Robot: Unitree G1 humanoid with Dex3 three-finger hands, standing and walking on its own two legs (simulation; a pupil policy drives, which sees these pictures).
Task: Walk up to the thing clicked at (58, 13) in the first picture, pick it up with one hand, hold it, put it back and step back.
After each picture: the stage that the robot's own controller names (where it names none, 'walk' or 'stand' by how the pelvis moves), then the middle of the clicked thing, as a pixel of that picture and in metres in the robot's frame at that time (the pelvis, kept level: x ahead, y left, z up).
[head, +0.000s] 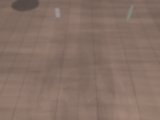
stand; (57, 13) +2.06 +0.37 -0.72
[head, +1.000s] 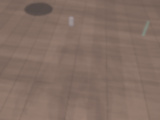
walk; (71, 21) +1.93 +0.14 -0.70
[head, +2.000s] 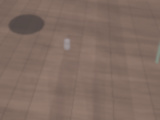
walk; (67, 44) +1.31 +0.14 -0.71
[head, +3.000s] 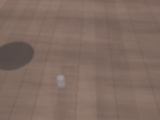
walk; (61, 81) +0.84 +0.18 -0.71
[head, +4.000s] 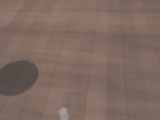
walk; (64, 114) +0.53 +0.21 -0.70
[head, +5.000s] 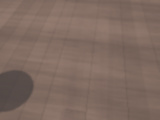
stand; out of the picture +0.36 +0.16 -0.72
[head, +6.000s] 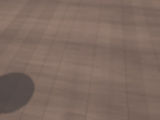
stand; out of the picture +0.36 +0.16 -0.72
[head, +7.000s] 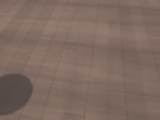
stand; out of the picture +0.35 +0.18 -0.73
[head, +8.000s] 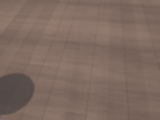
stand; out of the picture +0.35 +0.18 -0.73
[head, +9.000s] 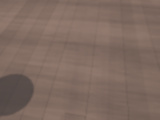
stand; out of the picture +0.34 +0.18 -0.73
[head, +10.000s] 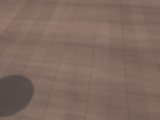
go down; out of the picture +0.35 +0.18 -0.73
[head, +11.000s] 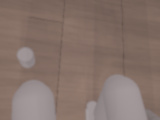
go down; (26, 58) +0.45 +0.19 -0.31
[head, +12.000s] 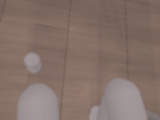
approach; (33, 63) +0.45 +0.18 -0.32
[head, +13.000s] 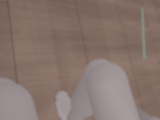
close in; out of the picture +0.44 +0.24 -0.23
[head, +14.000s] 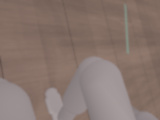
close; out of the picture +0.43 +0.25 -0.23
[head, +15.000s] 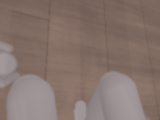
lift; (3, 66) +0.36 +0.24 -0.14
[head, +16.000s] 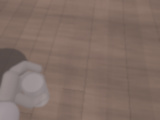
lift; (36, 90) +0.32 +0.16 +0.02
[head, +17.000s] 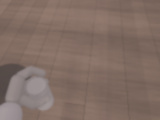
hold; (40, 94) +0.31 +0.16 +0.01
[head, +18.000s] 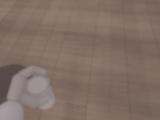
hold; (42, 93) +0.32 +0.16 +0.01
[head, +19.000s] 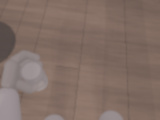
crouch; (35, 77) +0.37 +0.16 -0.06
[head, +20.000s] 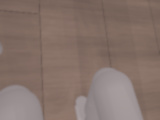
lower; out of the picture +0.47 +0.23 -0.14
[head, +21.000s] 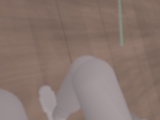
lower; out of the picture +0.44 +0.26 -0.24
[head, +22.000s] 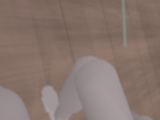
lower; out of the picture +0.44 +0.26 -0.24
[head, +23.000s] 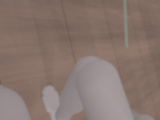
lower; out of the picture +0.44 +0.26 -0.24
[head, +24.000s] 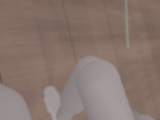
lower; out of the picture +0.44 +0.25 -0.24
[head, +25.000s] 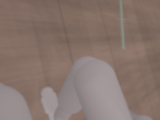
open; out of the picture +0.43 +0.23 -0.24
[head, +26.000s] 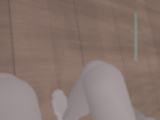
stand; out of the picture +0.43 +0.22 -0.25
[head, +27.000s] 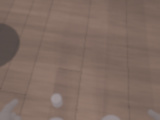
stand; (56, 100) +0.40 +0.14 -0.55
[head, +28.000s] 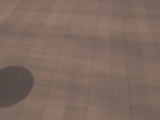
stand; out of the picture +0.37 +0.13 -0.67
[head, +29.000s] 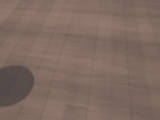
stand; out of the picture +0.36 +0.13 -0.67
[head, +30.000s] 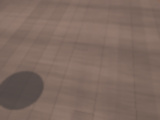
stand; out of the picture +0.38 +0.12 -0.72
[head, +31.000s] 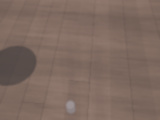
walk; (70, 107) +0.45 +0.10 -0.70
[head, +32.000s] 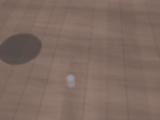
walk; (70, 81) +0.73 +0.11 -0.69
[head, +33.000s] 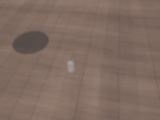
stand; (70, 66) +1.03 +0.19 -0.70
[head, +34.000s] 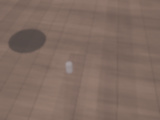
stand; (69, 67) +0.99 +0.14 -0.72
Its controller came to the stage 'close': yes
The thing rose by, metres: 0.72
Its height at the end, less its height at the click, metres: +0.00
